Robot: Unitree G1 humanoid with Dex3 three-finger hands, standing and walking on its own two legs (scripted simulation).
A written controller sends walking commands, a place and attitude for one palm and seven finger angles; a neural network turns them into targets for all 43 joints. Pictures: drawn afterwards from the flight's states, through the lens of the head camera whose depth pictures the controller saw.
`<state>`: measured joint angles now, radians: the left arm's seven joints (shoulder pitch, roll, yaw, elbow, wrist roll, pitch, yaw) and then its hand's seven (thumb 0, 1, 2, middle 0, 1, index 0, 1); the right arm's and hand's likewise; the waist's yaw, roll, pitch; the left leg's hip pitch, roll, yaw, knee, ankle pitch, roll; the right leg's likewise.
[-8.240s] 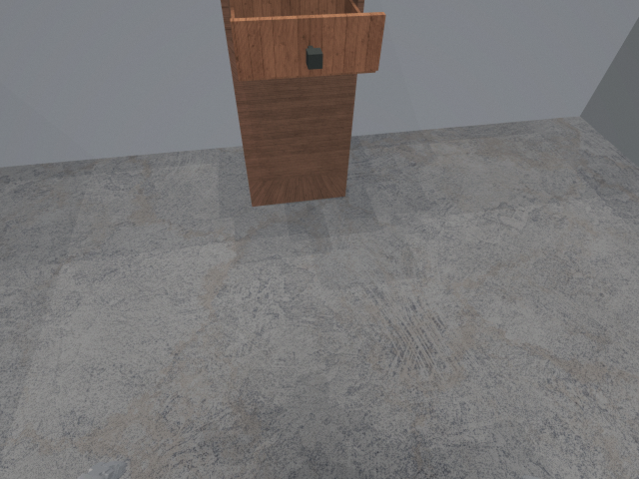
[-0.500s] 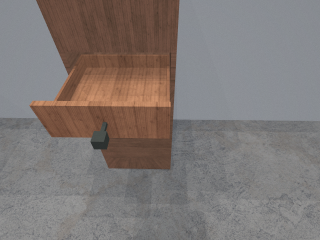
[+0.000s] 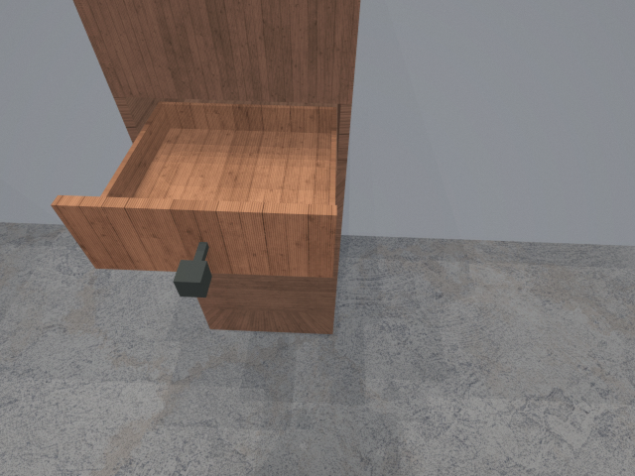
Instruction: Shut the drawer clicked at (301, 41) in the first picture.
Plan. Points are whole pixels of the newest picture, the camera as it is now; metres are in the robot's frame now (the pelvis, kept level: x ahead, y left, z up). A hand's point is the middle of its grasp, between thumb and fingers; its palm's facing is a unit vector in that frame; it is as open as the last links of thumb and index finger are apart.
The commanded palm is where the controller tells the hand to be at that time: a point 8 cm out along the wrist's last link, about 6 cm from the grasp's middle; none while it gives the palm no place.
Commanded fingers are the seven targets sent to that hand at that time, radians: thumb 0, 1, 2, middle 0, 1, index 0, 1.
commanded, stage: shuffle to correct the standing spot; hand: left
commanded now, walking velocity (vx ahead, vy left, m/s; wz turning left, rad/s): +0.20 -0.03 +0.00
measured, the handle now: (197, 267) +0.37 +0.20 +0.04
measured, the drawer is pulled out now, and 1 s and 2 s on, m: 0.28 0.28 0.28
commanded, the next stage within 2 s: come to a stop and stand still in 0.28 s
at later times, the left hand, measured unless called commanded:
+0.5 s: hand out of the picture +0.08 +0.17 -0.18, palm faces +0.03 -0.98 -0.22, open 7.3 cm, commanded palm none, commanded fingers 0.00 0.90 0.90 -0.20 -0.30 -0.20 -0.30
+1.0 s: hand out of the picture +0.09 +0.18 -0.18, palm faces +0.06 -0.97 -0.24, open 7.3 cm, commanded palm none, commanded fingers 0.00 0.90 0.90 -0.20 -0.30 -0.20 -0.30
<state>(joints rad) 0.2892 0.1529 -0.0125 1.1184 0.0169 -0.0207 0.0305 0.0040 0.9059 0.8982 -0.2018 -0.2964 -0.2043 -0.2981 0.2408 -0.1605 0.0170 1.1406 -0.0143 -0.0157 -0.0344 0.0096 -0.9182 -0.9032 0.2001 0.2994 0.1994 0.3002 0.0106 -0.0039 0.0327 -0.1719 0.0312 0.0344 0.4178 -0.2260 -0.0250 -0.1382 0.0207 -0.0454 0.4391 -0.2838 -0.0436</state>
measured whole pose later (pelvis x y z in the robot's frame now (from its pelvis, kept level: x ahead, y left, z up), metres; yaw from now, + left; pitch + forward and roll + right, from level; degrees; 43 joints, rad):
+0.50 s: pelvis +0.06 -0.01 -0.02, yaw +1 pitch +1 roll +2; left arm 0.27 0.16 0.04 1.06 0.02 -0.03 0.01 0.01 0.91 0.90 -0.20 -0.30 -0.20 -0.30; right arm 0.40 -0.10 0.01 1.14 -0.03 -0.03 -0.04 0.00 -0.90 -0.90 0.20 0.30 0.20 0.30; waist -0.01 0.00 0.05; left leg -0.17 0.03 0.03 0.57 -0.39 -0.03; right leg -0.31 -0.03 -0.09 0.61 -0.27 -0.05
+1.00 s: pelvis +0.07 +0.00 -0.01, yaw +1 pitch -1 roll -1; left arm 0.29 0.15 0.00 1.01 0.03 -0.02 0.05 0.00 0.91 0.90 -0.20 -0.30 -0.21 -0.30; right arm 0.16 -0.20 -0.02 0.94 -0.01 0.01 -0.01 0.01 -0.91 -0.90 0.20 0.30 0.20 0.30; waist 0.02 0.05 0.04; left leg -0.28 0.03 0.06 0.60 -0.32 0.01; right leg -0.24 0.00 -0.11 0.57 -0.30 -0.05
